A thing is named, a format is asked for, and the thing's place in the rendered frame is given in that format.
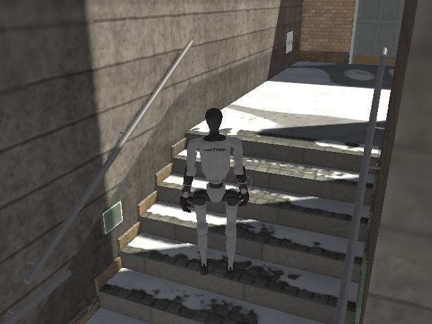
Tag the stairs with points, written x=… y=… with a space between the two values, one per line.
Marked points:
x=291 y=241

